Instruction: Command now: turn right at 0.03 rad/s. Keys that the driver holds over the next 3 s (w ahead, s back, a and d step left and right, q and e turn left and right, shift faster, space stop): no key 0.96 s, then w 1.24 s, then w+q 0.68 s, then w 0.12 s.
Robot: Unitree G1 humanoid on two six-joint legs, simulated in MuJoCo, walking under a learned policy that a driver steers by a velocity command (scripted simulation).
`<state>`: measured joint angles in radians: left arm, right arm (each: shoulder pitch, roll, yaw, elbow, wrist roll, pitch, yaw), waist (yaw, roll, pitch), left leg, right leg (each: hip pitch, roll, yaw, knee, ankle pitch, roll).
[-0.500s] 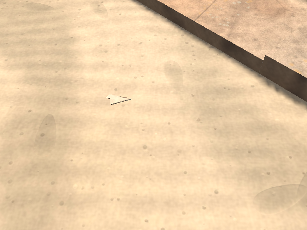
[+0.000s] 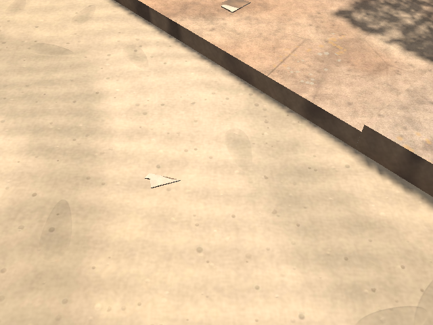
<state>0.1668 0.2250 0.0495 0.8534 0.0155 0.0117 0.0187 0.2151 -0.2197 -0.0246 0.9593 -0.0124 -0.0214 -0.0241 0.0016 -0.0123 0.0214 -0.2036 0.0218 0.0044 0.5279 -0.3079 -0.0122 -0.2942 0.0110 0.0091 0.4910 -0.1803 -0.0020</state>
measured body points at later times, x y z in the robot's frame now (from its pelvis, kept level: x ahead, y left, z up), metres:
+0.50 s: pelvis +0.02 +0.01 +0.00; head +0.03 +0.02 +0.45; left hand +0.10 +0.27 -0.14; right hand +0.07 -0.24 -0.14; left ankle -0.01 +0.13 -0.74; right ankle +0.05 -0.12 -0.74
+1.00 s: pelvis +0.02 +0.02 +0.00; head +0.03 +0.02 +0.45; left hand +0.06 +0.27 -0.15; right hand +0.02 -0.22 -0.15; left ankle -0.01 +0.13 -0.74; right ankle +0.05 -0.12 -0.74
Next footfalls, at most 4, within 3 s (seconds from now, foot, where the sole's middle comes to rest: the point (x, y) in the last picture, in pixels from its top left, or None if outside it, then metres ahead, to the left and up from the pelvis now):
1.72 left None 0.50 0.11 -0.77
2.26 right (260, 241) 0.81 -0.13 -0.77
2.82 left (183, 183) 1.07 0.15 -0.77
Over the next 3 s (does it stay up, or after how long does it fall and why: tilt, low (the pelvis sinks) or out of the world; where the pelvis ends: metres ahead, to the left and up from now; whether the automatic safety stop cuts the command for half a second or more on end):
stays up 1.03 0.07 0.00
